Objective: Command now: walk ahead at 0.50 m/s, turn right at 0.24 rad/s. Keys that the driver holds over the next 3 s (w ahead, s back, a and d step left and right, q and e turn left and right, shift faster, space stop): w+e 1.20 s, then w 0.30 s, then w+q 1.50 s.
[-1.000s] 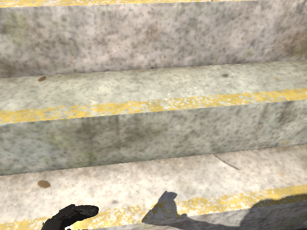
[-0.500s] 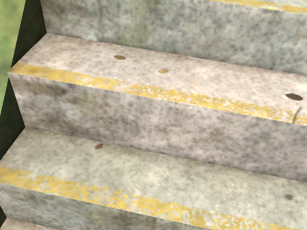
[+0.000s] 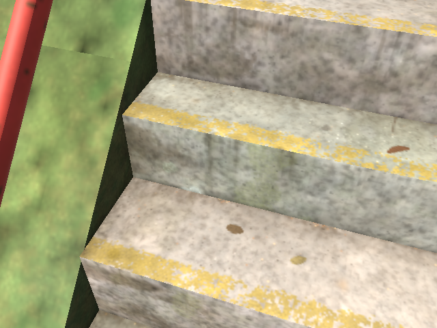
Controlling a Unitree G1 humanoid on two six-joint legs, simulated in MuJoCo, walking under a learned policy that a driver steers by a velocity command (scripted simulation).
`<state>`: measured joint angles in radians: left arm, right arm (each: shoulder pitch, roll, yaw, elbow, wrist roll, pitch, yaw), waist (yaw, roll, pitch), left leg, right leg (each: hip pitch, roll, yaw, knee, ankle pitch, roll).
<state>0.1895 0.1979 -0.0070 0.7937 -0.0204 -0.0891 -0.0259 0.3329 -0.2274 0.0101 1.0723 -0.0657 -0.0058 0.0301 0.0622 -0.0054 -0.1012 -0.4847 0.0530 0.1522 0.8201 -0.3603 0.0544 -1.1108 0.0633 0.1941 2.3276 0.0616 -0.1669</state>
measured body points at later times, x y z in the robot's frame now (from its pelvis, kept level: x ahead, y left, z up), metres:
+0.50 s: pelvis +0.13 -0.05 +0.18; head +0.10 -0.03 +0.63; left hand +0.30 +0.15 +0.04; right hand +0.22 -0.33 +0.09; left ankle +0.11 +0.13 -0.30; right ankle +0.24 -0.13 -0.47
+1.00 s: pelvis +0.15 +0.01 +0.19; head +0.14 +0.03 +0.64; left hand +0.45 +0.09 +0.11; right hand +0.01 -0.20 +0.06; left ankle +0.19 +0.13 -0.49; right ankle +0.09 -0.09 -0.33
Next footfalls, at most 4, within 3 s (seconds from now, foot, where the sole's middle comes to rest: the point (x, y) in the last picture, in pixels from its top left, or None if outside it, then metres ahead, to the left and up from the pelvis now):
0.36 right None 0.28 -0.14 -0.51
0.88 left None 0.23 0.11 -0.51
1.32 right None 0.03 -0.15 -0.74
2.66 left None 0.20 -0.15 -0.51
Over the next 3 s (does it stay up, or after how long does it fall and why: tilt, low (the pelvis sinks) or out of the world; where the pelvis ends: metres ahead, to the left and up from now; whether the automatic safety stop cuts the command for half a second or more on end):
stays up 0.19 -0.26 0.25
